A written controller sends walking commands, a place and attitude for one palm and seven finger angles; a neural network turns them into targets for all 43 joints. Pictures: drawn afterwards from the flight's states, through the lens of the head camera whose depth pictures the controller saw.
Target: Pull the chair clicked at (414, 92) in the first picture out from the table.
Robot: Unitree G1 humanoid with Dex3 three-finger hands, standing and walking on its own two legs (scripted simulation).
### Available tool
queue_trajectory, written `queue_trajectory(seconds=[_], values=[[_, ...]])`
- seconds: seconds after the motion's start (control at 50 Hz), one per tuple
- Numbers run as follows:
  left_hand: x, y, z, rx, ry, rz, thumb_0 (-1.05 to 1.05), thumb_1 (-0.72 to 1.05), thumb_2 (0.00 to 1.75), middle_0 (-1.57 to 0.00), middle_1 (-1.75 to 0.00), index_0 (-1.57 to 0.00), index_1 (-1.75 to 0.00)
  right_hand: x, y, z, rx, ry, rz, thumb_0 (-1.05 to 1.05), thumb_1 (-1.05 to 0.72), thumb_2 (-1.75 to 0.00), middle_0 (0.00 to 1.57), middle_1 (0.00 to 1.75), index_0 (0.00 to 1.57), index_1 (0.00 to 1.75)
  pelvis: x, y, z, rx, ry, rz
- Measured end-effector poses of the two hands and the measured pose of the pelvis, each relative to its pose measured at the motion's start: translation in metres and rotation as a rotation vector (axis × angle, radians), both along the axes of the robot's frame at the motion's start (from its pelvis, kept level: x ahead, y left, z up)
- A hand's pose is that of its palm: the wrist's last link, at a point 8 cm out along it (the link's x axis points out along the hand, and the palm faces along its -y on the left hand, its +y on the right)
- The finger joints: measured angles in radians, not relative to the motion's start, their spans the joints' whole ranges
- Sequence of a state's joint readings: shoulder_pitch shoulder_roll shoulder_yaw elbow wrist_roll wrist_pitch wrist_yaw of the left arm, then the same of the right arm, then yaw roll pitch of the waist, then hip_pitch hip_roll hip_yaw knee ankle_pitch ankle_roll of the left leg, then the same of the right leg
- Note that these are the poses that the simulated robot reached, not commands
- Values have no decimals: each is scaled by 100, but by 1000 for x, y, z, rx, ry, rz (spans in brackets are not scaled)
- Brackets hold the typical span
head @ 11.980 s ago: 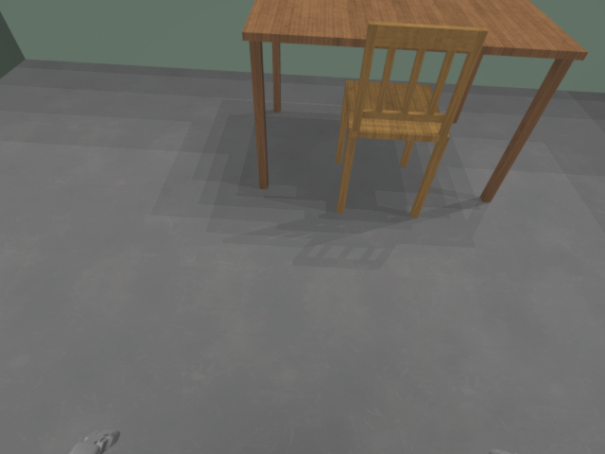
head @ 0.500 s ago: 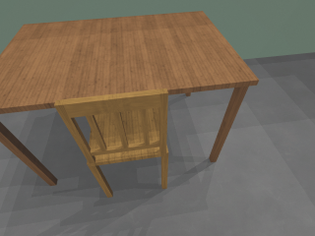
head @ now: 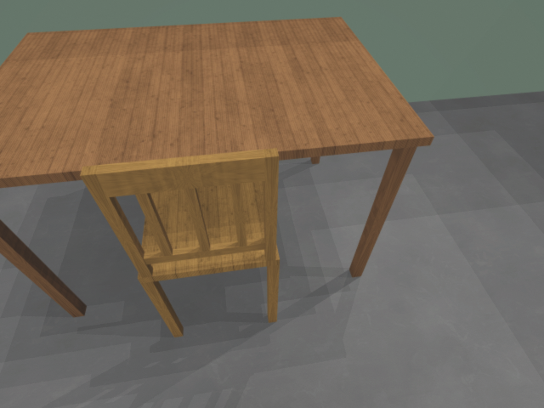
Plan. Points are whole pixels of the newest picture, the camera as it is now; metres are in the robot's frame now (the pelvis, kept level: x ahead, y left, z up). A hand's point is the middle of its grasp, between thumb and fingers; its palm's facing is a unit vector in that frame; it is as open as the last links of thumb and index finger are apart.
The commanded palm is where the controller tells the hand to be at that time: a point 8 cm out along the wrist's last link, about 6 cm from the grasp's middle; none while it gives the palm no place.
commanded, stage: look again from close up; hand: left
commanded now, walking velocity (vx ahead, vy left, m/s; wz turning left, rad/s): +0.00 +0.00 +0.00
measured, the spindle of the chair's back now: (198, 220) +0.52 +0.20 -0.12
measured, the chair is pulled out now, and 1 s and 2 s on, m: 0.00 0.00 0.00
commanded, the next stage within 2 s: none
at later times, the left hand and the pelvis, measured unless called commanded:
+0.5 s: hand out of the picture -0.01 +0.20 -0.19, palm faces +0.02 -0.99 -0.16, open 7.4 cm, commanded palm none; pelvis -0.01 +0.03 -0.01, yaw +1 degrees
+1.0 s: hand out of the picture -0.06 +0.20 -0.19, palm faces +0.03 -0.99 -0.13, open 7.4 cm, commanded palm none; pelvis -0.02 +0.05 +0.00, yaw +1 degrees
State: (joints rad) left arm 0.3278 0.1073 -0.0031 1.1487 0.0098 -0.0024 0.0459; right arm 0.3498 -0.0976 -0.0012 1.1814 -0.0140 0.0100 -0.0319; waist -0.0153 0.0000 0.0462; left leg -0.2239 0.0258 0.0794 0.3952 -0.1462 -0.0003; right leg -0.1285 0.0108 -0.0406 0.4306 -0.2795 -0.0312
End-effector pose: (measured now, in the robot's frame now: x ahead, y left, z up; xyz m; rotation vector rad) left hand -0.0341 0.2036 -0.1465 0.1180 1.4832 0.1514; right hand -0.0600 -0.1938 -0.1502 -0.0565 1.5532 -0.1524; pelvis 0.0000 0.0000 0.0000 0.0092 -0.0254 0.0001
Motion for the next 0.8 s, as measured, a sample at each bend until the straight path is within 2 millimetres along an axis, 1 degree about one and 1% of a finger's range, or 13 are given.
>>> queue_trajectory(seconds=[0.04,0.1,0.16,0.28,0.34,0.44,0.56,0.7,0.8], values=[[0,0,0,6,-5,-17,1,91,90,-20,-30,-20,-30,7,0,-2,6,-16,14,0,-91,-90,20,30,20,30,0,2,-2,-16,7,-2],[1,3,-3,4,-23,-31,1,91,90,-20,-30,-20,-30,26,0,-4,-8,-87,23,0,-91,-90,20,30,20,30,1,6,-4,-23,2,0],[8,9,-8,-2,-53,-27,1,91,90,-20,-30,-20,-30,46,-2,-3,-35,-153,43,1,-91,-90,20,30,20,30,3,11,-7,-21,-10,6],[26,21,-13,-11,-136,-24,1,91,90,-20,-30,-20,-30,69,-8,2,-80,-227,78,2,-93,-90,20,30,20,30,2,21,-9,-20,-18,9],[28,29,-13,-9,-147,-30,1,91,90,-20,-30,-20,-30,76,-7,6,-94,-252,88,2,-93,-90,20,30,20,30,0,25,-8,-19,-16,9],[23,40,-13,-7,-140,-31,1,91,90,-19,-30,-20,-30,77,-3,11,-104,-259,99,1,-93,-90,20,30,20,30,-4,31,-7,-20,-11,9],[9,48,-11,-6,-106,-23,1,91,90,-19,-30,-19,-30,69,3,12,-99,-231,102,1,-92,-90,20,30,20,30,-7,36,-5,-20,-6,11],[-9,50,-11,-14,-64,-16,1,91,90,-19,-30,-19,-30,56,11,12,-89,-195,94,1,-92,-90,20,30,20,30,-10,41,-4,-21,-6,11],[-18,48,-12,-25,-45,-12,1,91,90,-19,-30,-19,-30,48,16,12,-83,-178,87,1,-92,-90,20,30,20,30,-12,43,-3,-21,-6,11]])
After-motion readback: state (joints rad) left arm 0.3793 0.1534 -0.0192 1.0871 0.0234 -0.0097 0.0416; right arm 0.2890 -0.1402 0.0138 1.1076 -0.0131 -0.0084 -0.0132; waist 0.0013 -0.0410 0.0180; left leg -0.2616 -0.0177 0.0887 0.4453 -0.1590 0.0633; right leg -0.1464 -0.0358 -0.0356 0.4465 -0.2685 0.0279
